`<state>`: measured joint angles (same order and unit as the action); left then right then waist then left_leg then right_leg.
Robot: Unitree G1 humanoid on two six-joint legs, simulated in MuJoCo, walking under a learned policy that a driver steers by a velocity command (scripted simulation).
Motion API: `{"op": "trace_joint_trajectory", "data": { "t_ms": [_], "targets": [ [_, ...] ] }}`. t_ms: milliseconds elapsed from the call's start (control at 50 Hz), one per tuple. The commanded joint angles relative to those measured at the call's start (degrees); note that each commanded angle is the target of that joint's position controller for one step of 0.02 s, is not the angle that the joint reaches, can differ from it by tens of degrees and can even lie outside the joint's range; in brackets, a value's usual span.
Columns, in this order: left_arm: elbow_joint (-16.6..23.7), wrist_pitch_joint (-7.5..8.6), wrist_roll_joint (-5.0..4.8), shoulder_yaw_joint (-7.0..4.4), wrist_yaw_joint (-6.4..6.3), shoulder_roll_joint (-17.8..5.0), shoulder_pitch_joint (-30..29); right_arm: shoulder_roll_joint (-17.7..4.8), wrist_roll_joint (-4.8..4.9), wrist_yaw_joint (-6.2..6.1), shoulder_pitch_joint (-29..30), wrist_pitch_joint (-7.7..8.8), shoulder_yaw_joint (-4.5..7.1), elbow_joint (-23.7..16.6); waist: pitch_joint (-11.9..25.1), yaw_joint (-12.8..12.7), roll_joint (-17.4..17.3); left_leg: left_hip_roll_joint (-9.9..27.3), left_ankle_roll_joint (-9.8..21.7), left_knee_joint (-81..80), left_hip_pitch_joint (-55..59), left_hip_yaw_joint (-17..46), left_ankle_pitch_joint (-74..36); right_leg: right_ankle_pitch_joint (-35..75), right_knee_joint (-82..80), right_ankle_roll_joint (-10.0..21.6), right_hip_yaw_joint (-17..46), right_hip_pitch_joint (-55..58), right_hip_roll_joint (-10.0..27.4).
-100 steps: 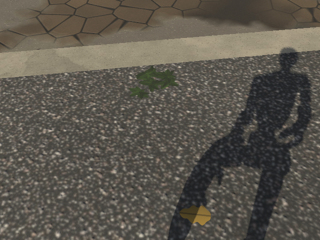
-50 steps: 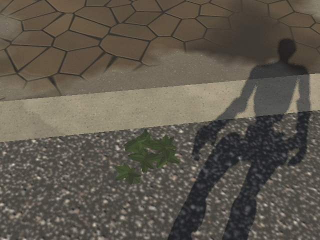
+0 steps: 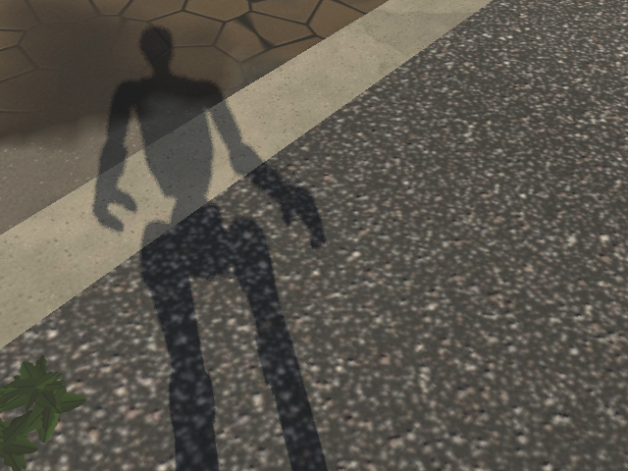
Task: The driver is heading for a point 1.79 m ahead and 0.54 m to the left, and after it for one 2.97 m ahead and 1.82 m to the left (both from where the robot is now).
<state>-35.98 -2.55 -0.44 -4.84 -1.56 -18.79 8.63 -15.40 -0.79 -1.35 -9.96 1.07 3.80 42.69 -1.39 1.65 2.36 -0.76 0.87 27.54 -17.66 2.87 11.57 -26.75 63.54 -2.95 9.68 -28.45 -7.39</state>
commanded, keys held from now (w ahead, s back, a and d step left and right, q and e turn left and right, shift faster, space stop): shift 1.00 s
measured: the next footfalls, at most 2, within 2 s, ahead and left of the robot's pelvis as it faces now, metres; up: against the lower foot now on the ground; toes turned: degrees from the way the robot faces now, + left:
right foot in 0.18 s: +0.02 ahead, -0.15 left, +0.00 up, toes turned +2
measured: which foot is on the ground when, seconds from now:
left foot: down 0.00-1.00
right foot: up 0.00-0.16, down 0.18-1.00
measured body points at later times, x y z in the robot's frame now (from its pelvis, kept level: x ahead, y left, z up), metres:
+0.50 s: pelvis +0.01 -0.04 -0.01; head +0.02 -0.05 +0.44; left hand +0.15 +0.19 -0.11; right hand +0.12 -0.31 -0.12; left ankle +0.03 +0.12 -0.74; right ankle -0.02 -0.15 -0.74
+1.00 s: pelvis +0.02 -0.04 -0.01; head +0.03 -0.04 +0.44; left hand +0.11 +0.21 -0.14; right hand +0.09 -0.31 -0.14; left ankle +0.03 +0.12 -0.74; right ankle -0.02 -0.15 -0.74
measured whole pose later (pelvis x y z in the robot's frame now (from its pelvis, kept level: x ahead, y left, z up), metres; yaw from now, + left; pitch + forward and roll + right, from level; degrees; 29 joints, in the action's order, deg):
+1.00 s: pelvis +0.02 -0.04 -0.01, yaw -1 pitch -1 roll +0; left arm -48.7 0.5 0.2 -2.0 -1.1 -12.0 15.0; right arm -13.4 -0.1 -2.8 -12.4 -0.2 2.7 53.9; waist -1.8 0.8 -0.2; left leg 2.6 -3.6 30.2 -13.4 2.9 15.5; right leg -19.8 30.2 1.2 2.7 -9.0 -2.2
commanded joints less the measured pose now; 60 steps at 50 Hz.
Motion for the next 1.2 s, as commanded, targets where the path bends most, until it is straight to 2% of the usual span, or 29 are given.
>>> {"op": "trace_joint_trajectory", "data": {
  "t_ms": [20, 60, 100, 140, 160, 180, 200, 220, 240, 260, 280, 320, 400, 540, 780, 1200],
  "targets": [
    [3.0, 0.59, -0.20, -0.22, 0.32, -1.5, 1.4, -6.6, 0.12, -0.32, 4.2, -0.05, 0.93, -4.9, 5.0, -2.2, -10.2, 10.5, 10.3, -8.4, 7.1, 10.4, -10.6, 1.4, -4.9, -1.8, -3.8, -0.3, 3.9],
    [3.5, 0.88, 0.00, 0.79, 0.61, 0.4, -0.6, -7.6, 0.19, -0.27, 2.6, -0.66, 1.22, -4.5, 5.9, -0.5, -13.3, 10.1, 10.5, -7.8, 7.5, 8.9, -11.0, -0.5, -16.5, -1.8, -7.0, 5.4, 5.9],
    [3.1, 1.10, -0.59, 0.46, 0.80, -0.8, -0.4, -9.1, 0.47, -0.15, 0.0, -1.10, 1.57, -4.1, 6.3, 0.7, -14.8, 11.5, 11.3, -6.8, 8.6, 10.5, -12.1, 1.4, -25.4, -1.3, -8.7, 9.1, 5.9],
    [1.0, 1.30, -0.38, 0.21, 0.92, -0.8, 3.1, -8.2, 1.46, -0.01, -0.4, -1.15, 1.03, -3.8, 6.0, -1.3, -13.3, 11.0, 9.6, -4.5, 6.5, 9.7, -13.4, 13.3, -40.6, 0.5, -10.1, 16.7, 5.1],
    [0.8, 1.36, 0.23, 0.16, 0.86, -1.8, 3.6, -7.4, 1.61, 0.13, -2.7, -0.67, 0.69, -3.1, 6.2, -1.2, -11.9, 10.3, 6.9, -3.9, 3.7, 9.2, -12.2, 18.1, -43.9, 2.2, -7.7, 21.4, 6.4],
    [1.4, 1.35, 0.92, -0.20, 0.46, -4.6, 4.5, -6.1, 0.58, 0.54, -3.5, 0.14, 0.12, -3.3, 7.9, -0.4, -6.1, 8.2, 3.0, 0.1, -0.4, 6.4, -7.5, 26.5, -42.5, 4.3, -1.4, 26.7, 12.4],
    [0.7, 1.27, 1.80, -0.52, 0.42, -6.7, 2.5, -2.7, -0.54, 1.03, -4.6, 1.16, -0.79, -4.0, 7.6, 3.0, 6.3, 2.8, -0.7, 1.1, -1.7, -0.1, 1.9, 27.6, -39.9, 8.4, 3.2, 22.7, 16.7],
    [1.3, 1.62, 1.89, 0.57, 1.00, -2.0, 0.9, -3.9, -1.22, 1.00, -1.1, 1.47, -0.82, -4.2, 6.6, 0.9, 6.4, 3.4, -3.0, 0.4, 2.7, -0.4, 2.7, 20.1, -41.4, 10.2, 3.4, 16.9, 16.6],
    [1.1, 2.02, 2.19, 1.21, 1.29, 0.1, 0.4, -4.7, -1.04, 1.08, 0.8, 1.47, -0.55, -4.1, 4.9, 0.2, 4.5, 3.1, -3.6, 0.3, 3.7, -0.4, -0.3, 15.0, -41.6, 8.7, 1.9, 15.6, 14.4],
    [0.7, 2.37, 2.24, 1.04, 1.31, -0.8, 1.3, -4.8, -0.75, 0.89, 1.3, 1.31, -0.42, -3.6, 3.9, -0.5, 3.4, 2.8, -3.6, 1.1, 4.2, -0.7, -1.9, 13.5, -41.5, 7.3, 0.7, 14.8, 12.6],
    [0.4, 2.82, 1.95, 1.01, 1.34, -1.4, 1.8, -5.0, -0.55, 0.69, 0.9, 1.01, -0.31, -3.5, 2.5, -0.6, 3.8, 2.9, -3.4, 1.3, 4.1, -0.5, -3.5, 14.4, -41.5, 6.7, 0.5, 14.0, 12.4],
    [-0.3, 3.44, 1.52, 1.27, 1.16, -1.1, 3.1, -5.0, -0.16, 0.43, -0.1, 0.78, -0.25, -3.1, 1.2, -0.3, 3.3, 3.3, -3.1, 0.9, 4.5, -0.1, -4.7, 16.8, -41.1, 6.3, 0.1, 13.1, 12.0],
    [-0.6, 3.55, 1.31, 1.60, 0.96, -0.3, 3.7, -4.4, 0.00, 0.14, -1.0, 0.59, -0.24, -1.6, 1.1, -0.5, 1.2, 3.5, -3.6, 0.9, 5.2, -0.2, -5.6, 19.1, -40.6, 6.6, 0.0, 13.7, 11.6],
    [-1.9, 3.65, 1.08, 1.68, 1.03, 0.3, 4.5, -4.8, 0.32, -0.38, -1.5, 0.27, -0.01, 0.5, 2.3, -0.7, -1.3, 3.9, -4.1, 1.1, 6.6, 0.0, -8.6, 24.4, -39.3, 6.5, -1.2, 15.5, 10.5],
    [-6.1, 3.61, 0.84, 1.55, 0.77, 0.8, 6.1, -5.1, 0.61, -1.28, -2.5, -0.43, 0.16, 4.8, 1.8, -0.8, -1.8, 3.9, -3.9, 1.2, 8.0, -0.1, -9.8, 24.3, -39.0, 5.8, -3.3, 15.3, 9.0],
    [-15.6, 3.52, 0.50, 1.88, -0.25, 1.5, 9.3, -3.4, 0.83, -1.94, -4.3, -1.04, 0.06, 14.1, -0.9, -0.9, -2.3, 2.8, -3.0, -1.0, 8.0, -0.9, -7.5, 19.8, -40.4, 4.5, -5.3, 14.8, 7.8]
  ]
}}
Over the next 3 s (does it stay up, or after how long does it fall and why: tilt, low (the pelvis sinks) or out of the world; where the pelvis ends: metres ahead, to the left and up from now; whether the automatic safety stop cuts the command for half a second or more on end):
stays up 0.79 0.00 -0.03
